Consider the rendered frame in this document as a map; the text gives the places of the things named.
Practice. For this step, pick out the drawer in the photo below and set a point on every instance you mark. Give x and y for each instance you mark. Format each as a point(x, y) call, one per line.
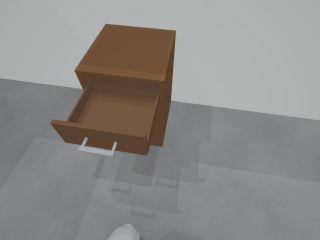
point(113, 110)

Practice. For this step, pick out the handle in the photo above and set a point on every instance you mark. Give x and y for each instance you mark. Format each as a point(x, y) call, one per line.
point(94, 151)

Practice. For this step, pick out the left robot thigh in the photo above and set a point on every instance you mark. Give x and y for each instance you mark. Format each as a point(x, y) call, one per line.
point(125, 233)

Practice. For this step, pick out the cabinet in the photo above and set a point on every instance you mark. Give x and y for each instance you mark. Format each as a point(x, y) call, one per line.
point(134, 53)

